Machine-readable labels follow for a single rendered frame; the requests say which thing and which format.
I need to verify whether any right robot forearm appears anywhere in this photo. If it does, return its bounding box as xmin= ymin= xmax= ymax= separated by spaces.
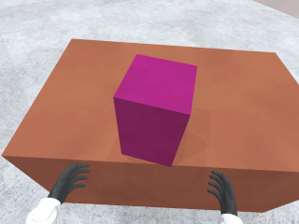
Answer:
xmin=218 ymin=214 xmax=243 ymax=224

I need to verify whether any left robot hand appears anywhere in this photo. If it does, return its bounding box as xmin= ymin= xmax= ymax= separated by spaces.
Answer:
xmin=47 ymin=162 xmax=90 ymax=204

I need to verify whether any pedestal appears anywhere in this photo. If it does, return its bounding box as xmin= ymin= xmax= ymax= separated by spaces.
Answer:
xmin=1 ymin=38 xmax=299 ymax=213

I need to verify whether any right robot hand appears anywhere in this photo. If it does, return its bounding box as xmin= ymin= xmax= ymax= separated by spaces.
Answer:
xmin=207 ymin=170 xmax=238 ymax=217

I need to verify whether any left robot forearm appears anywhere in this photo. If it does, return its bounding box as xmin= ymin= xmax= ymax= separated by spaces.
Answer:
xmin=25 ymin=197 xmax=62 ymax=224

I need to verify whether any carton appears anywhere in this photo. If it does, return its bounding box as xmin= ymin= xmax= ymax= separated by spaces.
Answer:
xmin=113 ymin=54 xmax=197 ymax=167

